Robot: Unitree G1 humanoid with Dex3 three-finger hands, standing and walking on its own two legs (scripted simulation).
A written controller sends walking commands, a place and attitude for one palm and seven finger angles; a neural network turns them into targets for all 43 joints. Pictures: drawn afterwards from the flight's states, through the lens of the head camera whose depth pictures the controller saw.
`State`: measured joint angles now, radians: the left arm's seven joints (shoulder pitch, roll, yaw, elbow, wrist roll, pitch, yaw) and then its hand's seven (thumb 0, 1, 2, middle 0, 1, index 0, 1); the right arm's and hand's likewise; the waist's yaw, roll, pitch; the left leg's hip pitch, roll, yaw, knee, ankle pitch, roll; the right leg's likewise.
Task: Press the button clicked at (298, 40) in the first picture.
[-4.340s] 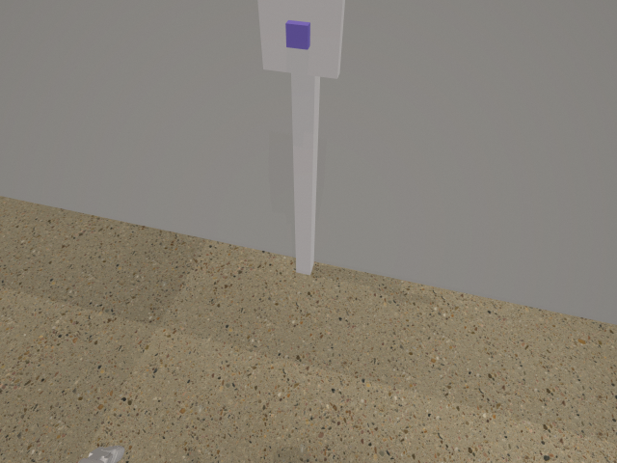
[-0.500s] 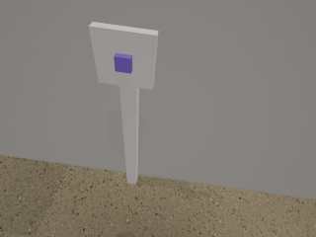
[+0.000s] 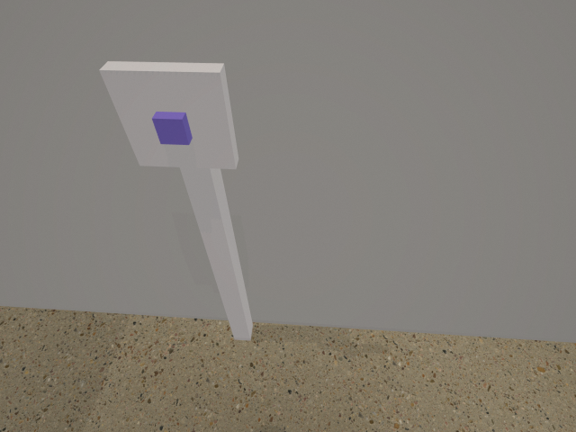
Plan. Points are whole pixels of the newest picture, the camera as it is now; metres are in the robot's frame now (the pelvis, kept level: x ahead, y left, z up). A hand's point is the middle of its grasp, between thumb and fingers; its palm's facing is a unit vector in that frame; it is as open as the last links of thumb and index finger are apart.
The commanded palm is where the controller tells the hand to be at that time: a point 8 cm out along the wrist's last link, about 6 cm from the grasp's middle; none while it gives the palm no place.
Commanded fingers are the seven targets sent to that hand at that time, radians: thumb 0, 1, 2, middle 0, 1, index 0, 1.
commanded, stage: come to a stop and stand still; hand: left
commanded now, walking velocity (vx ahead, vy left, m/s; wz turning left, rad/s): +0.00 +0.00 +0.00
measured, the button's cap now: (173, 127) +0.53 +0.21 +0.16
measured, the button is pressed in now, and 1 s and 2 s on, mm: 0 0 0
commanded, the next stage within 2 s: look again from close up in 0.24 s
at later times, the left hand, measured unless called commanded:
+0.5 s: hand out of the picture -0.03 +0.18 -0.18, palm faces +0.03 -0.99 -0.16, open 7.4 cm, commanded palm none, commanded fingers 0.00 0.90 0.90 -0.20 -0.30 -0.20 -0.30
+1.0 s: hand out of the picture -0.05 +0.24 -0.18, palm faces +0.00 -0.99 -0.17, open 7.4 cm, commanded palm none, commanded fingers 0.00 0.90 0.90 -0.20 -0.30 -0.20 -0.30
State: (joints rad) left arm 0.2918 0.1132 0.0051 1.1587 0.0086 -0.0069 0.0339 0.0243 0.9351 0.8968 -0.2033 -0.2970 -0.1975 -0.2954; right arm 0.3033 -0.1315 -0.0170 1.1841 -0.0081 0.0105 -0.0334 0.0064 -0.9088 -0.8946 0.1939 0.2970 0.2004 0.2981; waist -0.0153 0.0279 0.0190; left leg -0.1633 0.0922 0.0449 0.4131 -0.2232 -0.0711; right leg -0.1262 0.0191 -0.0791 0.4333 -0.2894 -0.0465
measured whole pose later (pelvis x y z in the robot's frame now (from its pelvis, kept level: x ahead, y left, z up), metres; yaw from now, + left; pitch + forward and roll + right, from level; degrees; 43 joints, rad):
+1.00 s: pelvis -0.03 +0.07 +0.00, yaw -1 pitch -1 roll +0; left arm 0.36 0.17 -0.01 1.09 0.03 0.00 0.03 0.00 0.91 0.90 -0.20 -0.30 -0.19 -0.29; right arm 0.32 -0.14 0.01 1.07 -0.01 0.00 -0.01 0.01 -0.91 -0.89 0.20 0.30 0.20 0.30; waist 0.01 -0.03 0.00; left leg -0.24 -0.04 0.08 0.48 -0.23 0.07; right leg -0.20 -0.07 -0.03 0.49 -0.27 0.02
